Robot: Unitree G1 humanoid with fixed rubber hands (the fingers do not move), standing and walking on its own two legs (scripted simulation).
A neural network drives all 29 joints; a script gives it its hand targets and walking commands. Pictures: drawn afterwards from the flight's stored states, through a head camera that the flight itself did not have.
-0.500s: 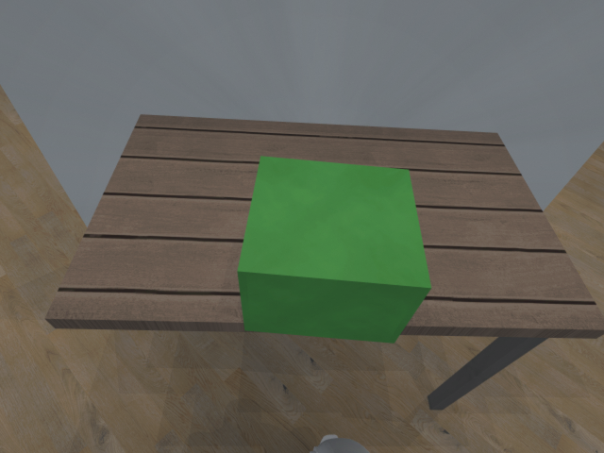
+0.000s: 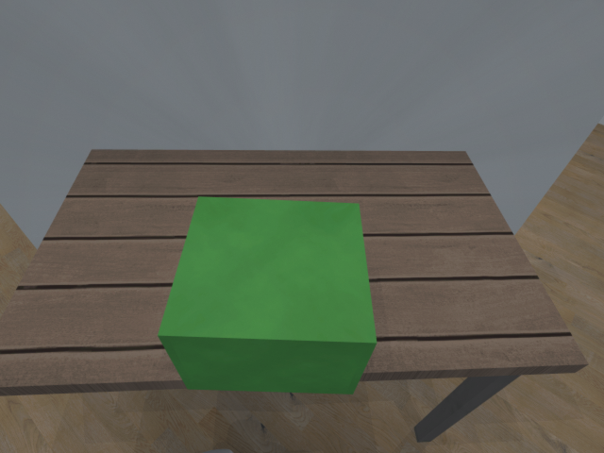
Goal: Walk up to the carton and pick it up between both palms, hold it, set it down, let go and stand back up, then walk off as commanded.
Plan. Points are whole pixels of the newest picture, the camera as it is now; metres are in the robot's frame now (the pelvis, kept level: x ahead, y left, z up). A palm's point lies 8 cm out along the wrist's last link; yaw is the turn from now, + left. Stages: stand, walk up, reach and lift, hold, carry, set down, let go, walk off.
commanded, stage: walk up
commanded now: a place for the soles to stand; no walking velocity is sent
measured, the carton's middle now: (274, 294) +0.34 +0.04 +0.01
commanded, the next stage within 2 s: none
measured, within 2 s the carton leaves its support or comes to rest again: neither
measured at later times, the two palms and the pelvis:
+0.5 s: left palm out of the picture +0.05 +0.34 -0.13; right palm out of the picture +0.04 -0.27 -0.06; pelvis +0.00 +0.05 +0.01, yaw +1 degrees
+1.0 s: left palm out of the picture +0.06 +0.25 -0.10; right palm out of the picture +0.07 -0.36 -0.12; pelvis +0.04 -0.06 +0.00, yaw -1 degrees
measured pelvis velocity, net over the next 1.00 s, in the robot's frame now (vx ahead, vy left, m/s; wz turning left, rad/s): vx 0.04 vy -0.06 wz -0.02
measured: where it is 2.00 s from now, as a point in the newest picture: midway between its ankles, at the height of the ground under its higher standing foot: outside the picture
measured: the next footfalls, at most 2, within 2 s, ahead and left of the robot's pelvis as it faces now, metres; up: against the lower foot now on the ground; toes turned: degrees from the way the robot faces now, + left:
left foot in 0.18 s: +0.10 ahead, +0.15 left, +0.00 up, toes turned +5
right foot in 0.78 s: +0.08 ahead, -0.11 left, +0.00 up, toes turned +2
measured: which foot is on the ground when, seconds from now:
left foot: up 0.00-0.16, down 0.18-0.76, up 0.78-1.00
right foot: down 0.00-0.22, up 0.24-0.76, down 0.78-1.00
